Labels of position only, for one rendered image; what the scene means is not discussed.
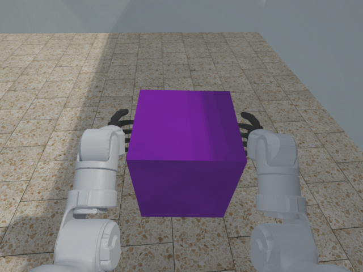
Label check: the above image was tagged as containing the robot right forearm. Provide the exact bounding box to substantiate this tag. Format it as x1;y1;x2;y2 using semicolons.
247;129;319;263

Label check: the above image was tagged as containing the right robot upper arm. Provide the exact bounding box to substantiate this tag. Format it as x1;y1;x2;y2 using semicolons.
250;223;352;272

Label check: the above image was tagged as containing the right robot hand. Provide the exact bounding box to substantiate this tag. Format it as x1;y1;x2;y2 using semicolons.
238;112;263;156

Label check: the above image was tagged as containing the left robot hand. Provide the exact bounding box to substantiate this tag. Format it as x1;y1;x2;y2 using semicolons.
108;109;134;152

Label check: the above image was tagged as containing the left robot upper arm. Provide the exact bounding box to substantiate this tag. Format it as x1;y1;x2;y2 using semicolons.
28;219;121;272

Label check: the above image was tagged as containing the carton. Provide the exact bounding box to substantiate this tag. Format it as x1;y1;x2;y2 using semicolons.
126;90;247;218

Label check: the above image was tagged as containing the robot left forearm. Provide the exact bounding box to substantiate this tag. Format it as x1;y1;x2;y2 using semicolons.
54;125;125;257

